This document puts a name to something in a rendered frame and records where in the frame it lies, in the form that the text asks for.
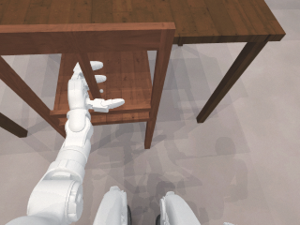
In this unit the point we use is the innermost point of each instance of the right robot shin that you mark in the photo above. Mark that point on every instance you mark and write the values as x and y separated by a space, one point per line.
161 220

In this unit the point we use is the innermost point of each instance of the right robot thigh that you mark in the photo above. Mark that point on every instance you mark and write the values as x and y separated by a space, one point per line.
175 210

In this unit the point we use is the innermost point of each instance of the left robot upper arm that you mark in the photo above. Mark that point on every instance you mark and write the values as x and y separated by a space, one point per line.
53 202

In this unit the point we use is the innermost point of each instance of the chair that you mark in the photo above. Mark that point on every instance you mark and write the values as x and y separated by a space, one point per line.
122 49

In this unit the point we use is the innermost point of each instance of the table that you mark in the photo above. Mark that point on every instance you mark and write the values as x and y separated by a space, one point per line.
196 22

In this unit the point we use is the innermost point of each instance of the left robot hand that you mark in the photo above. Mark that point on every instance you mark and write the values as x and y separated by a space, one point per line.
78 97

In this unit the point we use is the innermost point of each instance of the left robot forearm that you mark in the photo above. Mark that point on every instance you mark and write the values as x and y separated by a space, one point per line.
74 153

